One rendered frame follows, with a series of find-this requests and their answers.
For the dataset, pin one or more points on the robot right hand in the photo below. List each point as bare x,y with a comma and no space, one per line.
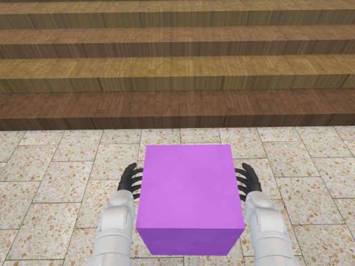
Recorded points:
251,183

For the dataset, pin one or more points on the robot right forearm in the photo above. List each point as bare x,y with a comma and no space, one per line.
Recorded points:
269,236

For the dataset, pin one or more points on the robot left forearm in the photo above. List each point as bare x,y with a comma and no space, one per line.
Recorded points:
114,232

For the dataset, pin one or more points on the carton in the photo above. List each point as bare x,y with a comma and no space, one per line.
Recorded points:
189,200

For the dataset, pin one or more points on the robot left hand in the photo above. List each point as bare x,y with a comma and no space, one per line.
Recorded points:
127,180

